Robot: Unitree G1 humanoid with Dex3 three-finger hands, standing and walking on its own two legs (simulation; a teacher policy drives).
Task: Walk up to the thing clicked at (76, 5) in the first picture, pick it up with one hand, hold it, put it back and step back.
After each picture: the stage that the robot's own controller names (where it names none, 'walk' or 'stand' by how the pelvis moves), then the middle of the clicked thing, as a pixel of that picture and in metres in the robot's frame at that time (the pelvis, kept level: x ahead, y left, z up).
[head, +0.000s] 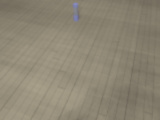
stand; (75, 12) +2.08 +0.07 -0.66
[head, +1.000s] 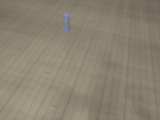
walk; (66, 23) +1.94 +0.13 -0.65
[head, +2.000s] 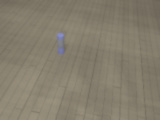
walk; (60, 44) +1.31 +0.17 -0.65
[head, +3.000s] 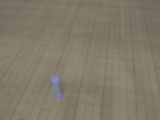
walk; (57, 88) +0.79 +0.21 -0.64
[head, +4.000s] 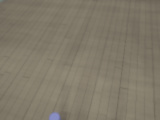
stand; out of the picture +0.45 +0.24 -0.63
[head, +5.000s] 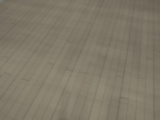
stand; out of the picture +0.41 +0.20 -0.65
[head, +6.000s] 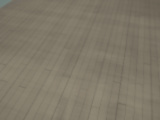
stand; out of the picture +0.39 +0.22 -0.66
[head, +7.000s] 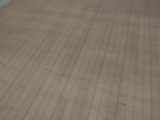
stand; out of the picture +0.38 +0.22 -0.66
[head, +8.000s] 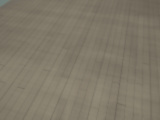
stand; out of the picture +0.37 +0.23 -0.66
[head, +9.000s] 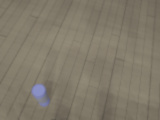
go down; (41, 96) +0.42 +0.22 -0.48
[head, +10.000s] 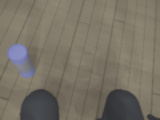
go down; (23, 63) +0.46 +0.26 -0.27
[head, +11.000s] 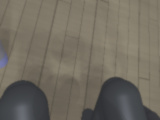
close in; out of the picture +0.44 +0.29 -0.20
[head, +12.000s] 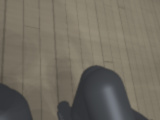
close; out of the picture +0.43 +0.31 -0.16
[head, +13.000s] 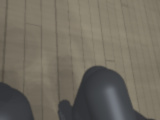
lift; out of the picture +0.41 +0.31 -0.16
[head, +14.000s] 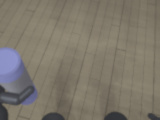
lift; (18, 82) +0.34 +0.21 +0.02
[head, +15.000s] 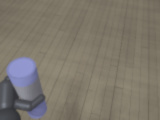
hold; (31, 92) +0.32 +0.18 +0.03
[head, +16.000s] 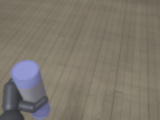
hold; (34, 94) +0.32 +0.17 +0.03
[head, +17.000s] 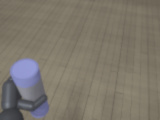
hold; (33, 92) +0.33 +0.17 +0.03
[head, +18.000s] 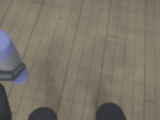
crouch; (9, 62) +0.42 +0.22 -0.05
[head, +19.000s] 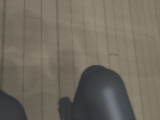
lower; out of the picture +0.43 +0.32 -0.17
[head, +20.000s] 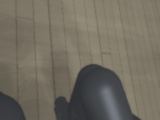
lower; out of the picture +0.44 +0.33 -0.16
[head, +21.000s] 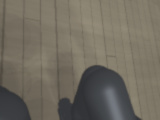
lower; out of the picture +0.43 +0.33 -0.16
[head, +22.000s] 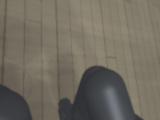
lower; out of the picture +0.42 +0.32 -0.16
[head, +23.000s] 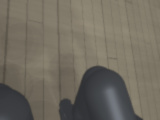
loosen; out of the picture +0.41 +0.32 -0.16
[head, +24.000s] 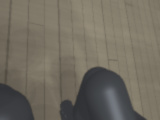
withdraw; out of the picture +0.41 +0.32 -0.16
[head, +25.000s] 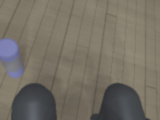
walk; (11, 61) +0.44 +0.28 -0.22
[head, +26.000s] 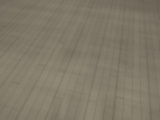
stand; out of the picture +0.37 +0.22 -0.59
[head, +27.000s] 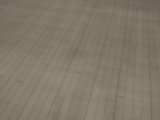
stand; out of the picture +0.39 +0.23 -0.60
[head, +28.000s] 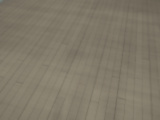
stand; out of the picture +0.38 +0.22 -0.60
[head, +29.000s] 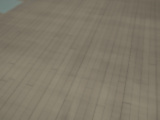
stand; out of the picture +0.40 +0.21 -0.66
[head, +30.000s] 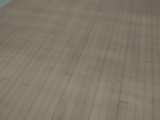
stand; out of the picture +0.37 +0.22 -0.66
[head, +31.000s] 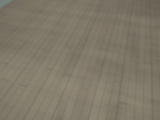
walk; out of the picture +0.36 +0.23 -0.66
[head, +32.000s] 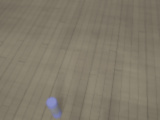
walk; (54, 108) +0.49 +0.24 -0.63
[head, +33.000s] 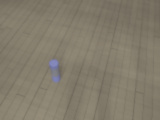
walk; (55, 71) +0.77 +0.20 -0.63
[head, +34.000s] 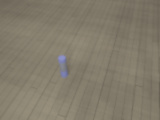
stand; (63, 67) +1.01 +0.24 -0.64
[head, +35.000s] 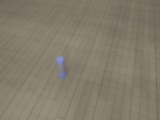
stand; (61, 68) +0.99 +0.21 -0.66
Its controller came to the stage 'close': yes
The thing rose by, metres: 0.67
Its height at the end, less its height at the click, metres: +0.00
